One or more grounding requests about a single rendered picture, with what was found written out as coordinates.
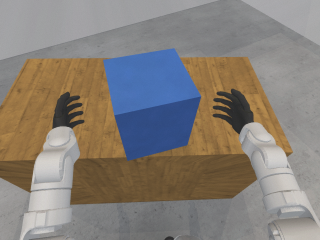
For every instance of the left robot hand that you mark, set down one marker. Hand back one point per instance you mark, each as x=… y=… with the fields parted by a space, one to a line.
x=61 y=116

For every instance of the right robot upper arm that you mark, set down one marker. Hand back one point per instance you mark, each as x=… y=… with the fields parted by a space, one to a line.
x=302 y=228

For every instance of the robot left forearm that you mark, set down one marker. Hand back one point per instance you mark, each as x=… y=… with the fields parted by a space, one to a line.
x=52 y=181

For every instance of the robot right forearm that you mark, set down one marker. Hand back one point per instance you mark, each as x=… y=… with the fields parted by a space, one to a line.
x=282 y=195

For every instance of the carton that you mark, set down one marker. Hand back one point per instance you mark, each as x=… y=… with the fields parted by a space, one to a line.
x=154 y=101

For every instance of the pedestal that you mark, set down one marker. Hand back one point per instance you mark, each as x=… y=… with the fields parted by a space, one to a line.
x=211 y=166

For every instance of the right robot hand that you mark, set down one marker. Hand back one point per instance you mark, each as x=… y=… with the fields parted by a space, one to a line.
x=240 y=113

